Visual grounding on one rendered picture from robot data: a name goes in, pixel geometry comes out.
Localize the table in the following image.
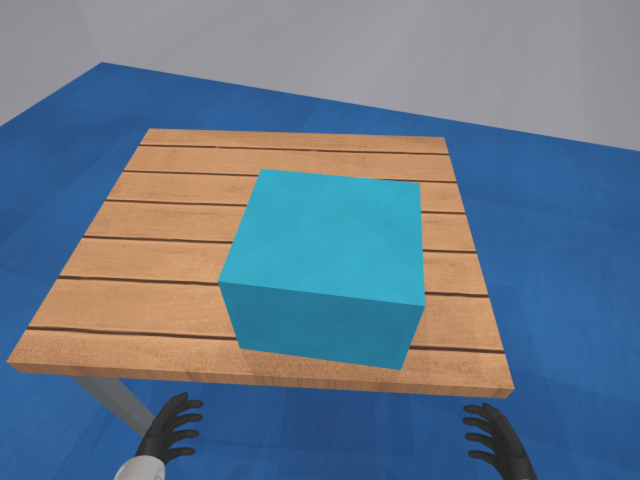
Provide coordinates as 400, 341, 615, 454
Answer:
6, 128, 515, 438

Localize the right robot hand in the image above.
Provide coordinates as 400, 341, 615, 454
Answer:
462, 403, 538, 480

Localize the left robot hand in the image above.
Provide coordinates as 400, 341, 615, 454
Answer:
134, 392, 203, 465

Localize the carton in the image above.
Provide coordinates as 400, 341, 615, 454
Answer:
218, 169, 425, 370

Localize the robot left forearm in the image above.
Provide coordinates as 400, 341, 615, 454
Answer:
113, 455, 165, 480

